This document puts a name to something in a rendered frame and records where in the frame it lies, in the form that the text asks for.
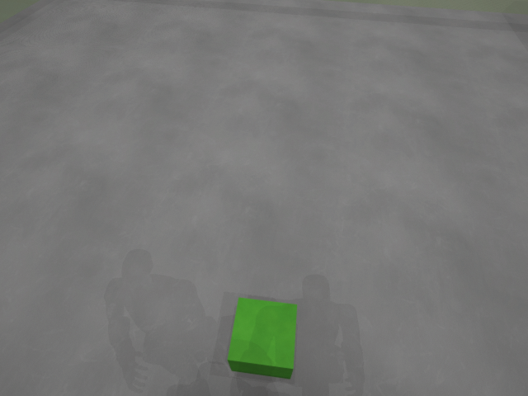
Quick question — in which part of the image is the carton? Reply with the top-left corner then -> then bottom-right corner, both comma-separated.
228,297 -> 297,379

